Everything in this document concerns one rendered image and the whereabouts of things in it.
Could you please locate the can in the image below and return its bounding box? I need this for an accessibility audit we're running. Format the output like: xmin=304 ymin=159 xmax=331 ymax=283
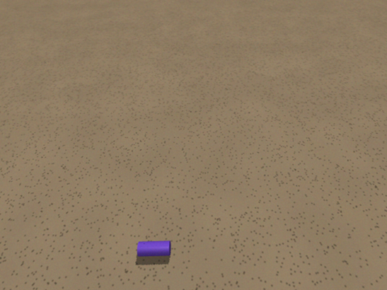
xmin=137 ymin=240 xmax=171 ymax=257

